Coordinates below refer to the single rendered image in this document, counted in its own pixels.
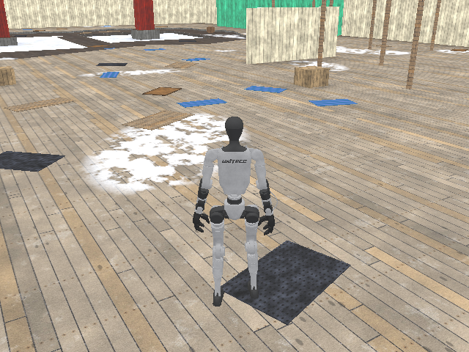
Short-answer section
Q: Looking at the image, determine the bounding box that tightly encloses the robot left hand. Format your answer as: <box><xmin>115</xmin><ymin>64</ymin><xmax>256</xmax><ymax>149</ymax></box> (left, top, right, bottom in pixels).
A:
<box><xmin>193</xmin><ymin>212</ymin><xmax>210</xmax><ymax>232</ymax></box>

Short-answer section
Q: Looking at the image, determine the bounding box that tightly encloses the robot right hand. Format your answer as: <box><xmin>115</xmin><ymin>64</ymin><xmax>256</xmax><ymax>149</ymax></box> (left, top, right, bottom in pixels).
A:
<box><xmin>258</xmin><ymin>215</ymin><xmax>275</xmax><ymax>235</ymax></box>

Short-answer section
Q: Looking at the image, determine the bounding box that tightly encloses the humanoid robot head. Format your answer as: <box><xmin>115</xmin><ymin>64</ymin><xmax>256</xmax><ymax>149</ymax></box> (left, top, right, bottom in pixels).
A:
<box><xmin>221</xmin><ymin>117</ymin><xmax>247</xmax><ymax>152</ymax></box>

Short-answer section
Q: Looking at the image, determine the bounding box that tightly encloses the robot left forearm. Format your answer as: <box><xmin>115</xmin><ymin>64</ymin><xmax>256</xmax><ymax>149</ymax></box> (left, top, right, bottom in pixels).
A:
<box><xmin>195</xmin><ymin>179</ymin><xmax>209</xmax><ymax>214</ymax></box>

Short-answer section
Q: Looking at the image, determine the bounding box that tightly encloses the robot right forearm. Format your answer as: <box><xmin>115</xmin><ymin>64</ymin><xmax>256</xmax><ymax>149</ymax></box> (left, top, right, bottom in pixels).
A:
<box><xmin>259</xmin><ymin>179</ymin><xmax>273</xmax><ymax>216</ymax></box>

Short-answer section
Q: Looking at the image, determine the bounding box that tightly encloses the left robot upper arm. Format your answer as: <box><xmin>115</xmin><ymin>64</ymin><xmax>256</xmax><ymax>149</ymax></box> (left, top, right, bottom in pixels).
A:
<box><xmin>201</xmin><ymin>148</ymin><xmax>219</xmax><ymax>189</ymax></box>

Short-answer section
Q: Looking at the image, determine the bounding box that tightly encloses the robot right thigh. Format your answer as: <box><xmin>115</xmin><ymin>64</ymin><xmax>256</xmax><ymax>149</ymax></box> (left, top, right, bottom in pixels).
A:
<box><xmin>245</xmin><ymin>205</ymin><xmax>259</xmax><ymax>254</ymax></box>

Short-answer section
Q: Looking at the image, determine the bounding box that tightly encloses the right robot upper arm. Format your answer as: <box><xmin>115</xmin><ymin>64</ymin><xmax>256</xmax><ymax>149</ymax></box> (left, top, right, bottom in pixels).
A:
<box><xmin>249</xmin><ymin>148</ymin><xmax>267</xmax><ymax>190</ymax></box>

